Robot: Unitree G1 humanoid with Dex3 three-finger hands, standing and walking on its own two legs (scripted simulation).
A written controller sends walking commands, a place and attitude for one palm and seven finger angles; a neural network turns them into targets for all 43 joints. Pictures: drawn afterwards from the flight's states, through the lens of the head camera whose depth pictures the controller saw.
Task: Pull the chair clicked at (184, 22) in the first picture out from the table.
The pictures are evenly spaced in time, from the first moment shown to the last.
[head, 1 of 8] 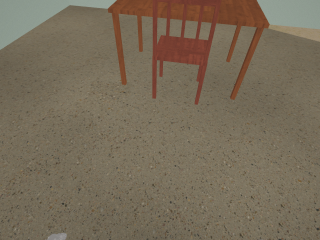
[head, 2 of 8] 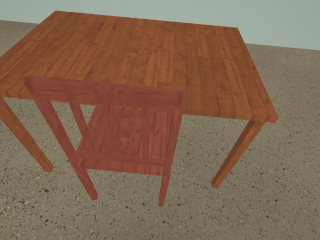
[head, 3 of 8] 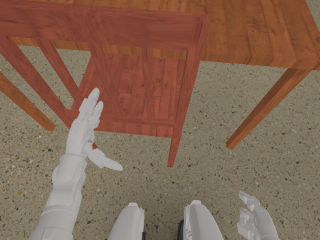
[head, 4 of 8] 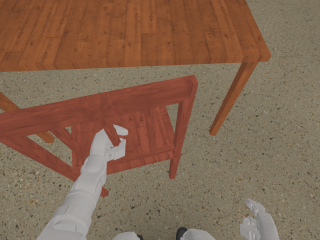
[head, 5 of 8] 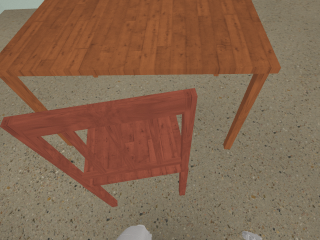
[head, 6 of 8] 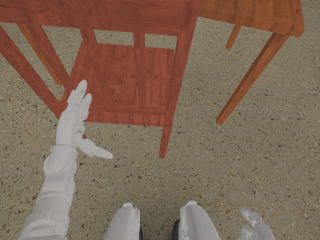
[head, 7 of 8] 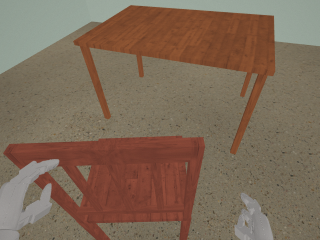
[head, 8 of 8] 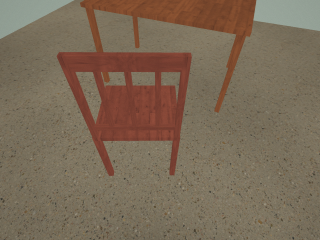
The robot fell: no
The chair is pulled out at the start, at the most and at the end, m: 0.00 0.65 0.64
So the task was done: yes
